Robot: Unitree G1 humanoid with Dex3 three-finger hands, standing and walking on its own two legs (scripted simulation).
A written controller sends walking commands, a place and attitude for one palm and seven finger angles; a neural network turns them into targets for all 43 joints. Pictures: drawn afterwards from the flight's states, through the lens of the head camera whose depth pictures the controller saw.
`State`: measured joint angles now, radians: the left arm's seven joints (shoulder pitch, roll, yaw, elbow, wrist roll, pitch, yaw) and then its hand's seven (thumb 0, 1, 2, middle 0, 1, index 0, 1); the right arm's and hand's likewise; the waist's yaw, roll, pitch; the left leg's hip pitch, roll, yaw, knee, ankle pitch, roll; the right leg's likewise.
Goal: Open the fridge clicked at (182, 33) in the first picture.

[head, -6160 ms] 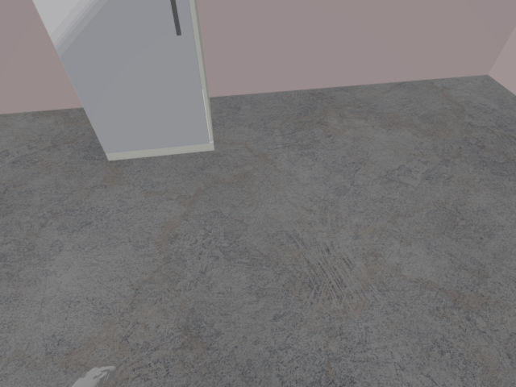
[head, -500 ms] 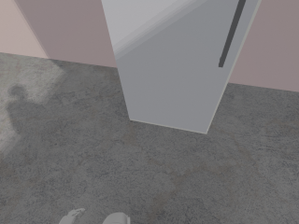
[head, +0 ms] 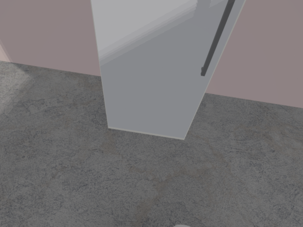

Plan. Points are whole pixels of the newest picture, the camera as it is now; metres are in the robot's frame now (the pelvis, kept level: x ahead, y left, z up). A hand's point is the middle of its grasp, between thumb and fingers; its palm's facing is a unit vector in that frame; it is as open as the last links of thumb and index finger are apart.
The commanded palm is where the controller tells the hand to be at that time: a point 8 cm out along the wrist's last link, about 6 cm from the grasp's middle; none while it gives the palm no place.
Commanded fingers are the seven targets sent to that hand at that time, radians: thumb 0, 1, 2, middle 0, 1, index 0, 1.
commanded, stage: take the last steps up to it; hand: right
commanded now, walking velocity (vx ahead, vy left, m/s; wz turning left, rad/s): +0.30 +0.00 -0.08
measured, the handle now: (217, 33) +0.81 -0.19 +0.14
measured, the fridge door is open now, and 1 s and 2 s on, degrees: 0 0 0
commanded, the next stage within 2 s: come to a stop and stand still in 1.08 s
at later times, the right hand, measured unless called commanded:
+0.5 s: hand out of the picture +0.06 -0.24 -0.18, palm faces +0.07 +0.99 -0.15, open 7.4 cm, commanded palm none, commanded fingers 0.00 -0.90 -0.90 0.20 0.30 0.20 0.30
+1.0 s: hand (203, 181) +0.32 -0.18 -0.17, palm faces +0.01 +0.98 -0.22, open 7.2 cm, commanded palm none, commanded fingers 0.00 -0.90 -0.90 0.20 0.30 0.20 0.30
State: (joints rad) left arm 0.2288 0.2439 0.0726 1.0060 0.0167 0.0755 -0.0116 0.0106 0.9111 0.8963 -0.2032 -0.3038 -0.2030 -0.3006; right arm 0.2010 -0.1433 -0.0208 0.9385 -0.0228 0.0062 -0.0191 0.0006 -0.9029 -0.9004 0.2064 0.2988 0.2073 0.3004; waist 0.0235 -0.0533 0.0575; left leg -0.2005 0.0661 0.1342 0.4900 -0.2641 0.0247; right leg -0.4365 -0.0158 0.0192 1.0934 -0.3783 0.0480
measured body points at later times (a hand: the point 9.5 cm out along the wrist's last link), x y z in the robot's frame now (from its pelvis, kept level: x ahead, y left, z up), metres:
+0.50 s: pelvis +0.07 -0.06 +0.00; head +0.08 -0.09 +0.45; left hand +0.05 +0.17 -0.14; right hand +0.06 -0.30 -0.16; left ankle +0.11 +0.09 -0.66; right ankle -0.01 -0.15 -0.74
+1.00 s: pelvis +0.25 +0.01 +0.00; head +0.27 +0.01 +0.45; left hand +0.27 +0.24 -0.16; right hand +0.32 -0.23 -0.15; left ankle +0.29 +0.09 -0.74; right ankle +0.26 -0.13 -0.68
